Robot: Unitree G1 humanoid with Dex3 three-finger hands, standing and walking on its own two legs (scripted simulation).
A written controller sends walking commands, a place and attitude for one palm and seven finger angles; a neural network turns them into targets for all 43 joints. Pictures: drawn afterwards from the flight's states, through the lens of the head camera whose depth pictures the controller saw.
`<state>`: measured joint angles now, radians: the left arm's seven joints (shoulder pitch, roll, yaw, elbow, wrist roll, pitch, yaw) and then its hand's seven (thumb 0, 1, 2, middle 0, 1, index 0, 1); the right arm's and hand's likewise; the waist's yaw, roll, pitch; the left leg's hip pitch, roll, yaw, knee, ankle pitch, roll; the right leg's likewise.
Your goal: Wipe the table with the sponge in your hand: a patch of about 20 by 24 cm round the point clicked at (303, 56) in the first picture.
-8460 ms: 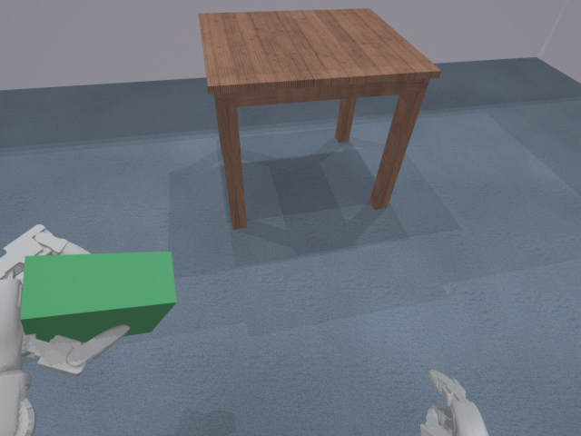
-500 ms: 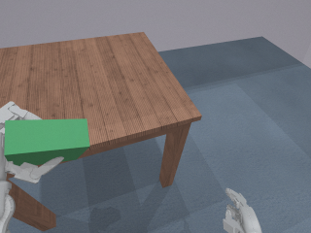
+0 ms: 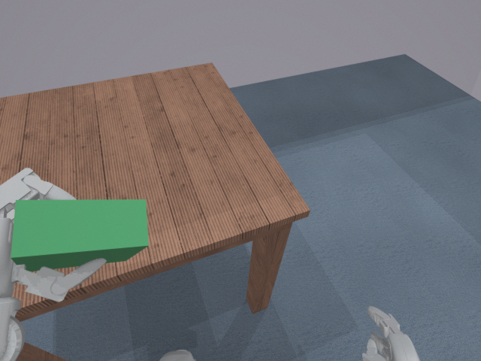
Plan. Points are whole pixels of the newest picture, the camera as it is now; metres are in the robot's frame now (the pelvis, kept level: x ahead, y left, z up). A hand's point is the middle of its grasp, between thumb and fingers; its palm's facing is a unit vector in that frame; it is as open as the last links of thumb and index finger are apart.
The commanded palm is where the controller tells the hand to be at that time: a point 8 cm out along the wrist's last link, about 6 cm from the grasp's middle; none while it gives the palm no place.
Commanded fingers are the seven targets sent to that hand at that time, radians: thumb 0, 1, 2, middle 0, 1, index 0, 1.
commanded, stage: shuffle to correct the standing spot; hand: left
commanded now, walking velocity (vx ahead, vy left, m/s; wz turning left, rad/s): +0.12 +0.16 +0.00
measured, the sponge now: (100, 235) +0.23 +0.20 +0.15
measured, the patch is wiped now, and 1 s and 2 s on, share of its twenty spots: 0.00 0.00 0.00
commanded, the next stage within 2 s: come to a stop and stand still in 0.26 s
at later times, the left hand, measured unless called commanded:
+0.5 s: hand (27, 182) +0.28 +0.31 +0.18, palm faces +0.37 -0.80 -0.46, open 9.9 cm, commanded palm +0.21 +0.35 +0.18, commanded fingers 0.00 0.10 1.30 -1.20 -1.60 -1.20 -1.60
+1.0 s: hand (24, 187) +0.27 +0.31 +0.18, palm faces +0.39 -0.82 -0.42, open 9.9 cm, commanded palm +0.21 +0.34 +0.18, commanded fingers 0.00 0.10 1.30 -1.20 -1.60 -1.20 -1.60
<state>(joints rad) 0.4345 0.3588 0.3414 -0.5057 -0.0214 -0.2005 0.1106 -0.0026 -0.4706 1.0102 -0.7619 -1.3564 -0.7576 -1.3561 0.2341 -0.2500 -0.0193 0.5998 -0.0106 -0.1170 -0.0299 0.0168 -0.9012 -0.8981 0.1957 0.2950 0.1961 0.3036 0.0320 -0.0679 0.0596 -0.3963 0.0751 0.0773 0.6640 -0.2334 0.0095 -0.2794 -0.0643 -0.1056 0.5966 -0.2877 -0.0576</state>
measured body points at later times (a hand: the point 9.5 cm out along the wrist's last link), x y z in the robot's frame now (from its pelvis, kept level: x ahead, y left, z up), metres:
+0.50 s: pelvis +0.06 +0.07 +0.00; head +0.09 +0.09 +0.44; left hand +0.26 +0.35 +0.20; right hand +0.23 -0.15 -0.08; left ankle +0.08 +0.17 -0.73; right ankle +0.05 -0.04 -0.69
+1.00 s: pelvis +0.05 +0.06 +0.01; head +0.05 +0.07 +0.46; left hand +0.24 +0.35 +0.20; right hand +0.22 -0.18 -0.06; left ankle +0.07 +0.18 -0.73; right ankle +0.08 -0.01 -0.73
